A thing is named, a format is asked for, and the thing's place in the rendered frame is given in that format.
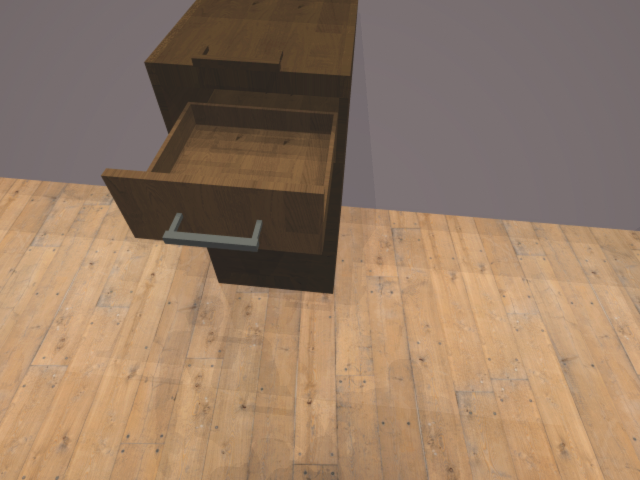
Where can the handle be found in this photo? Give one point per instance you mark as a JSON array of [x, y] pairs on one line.
[[211, 241], [236, 63]]

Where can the drawer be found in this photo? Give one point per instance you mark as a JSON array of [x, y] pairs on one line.
[[226, 166]]

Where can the cabinet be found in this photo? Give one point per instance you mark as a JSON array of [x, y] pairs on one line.
[[314, 41]]

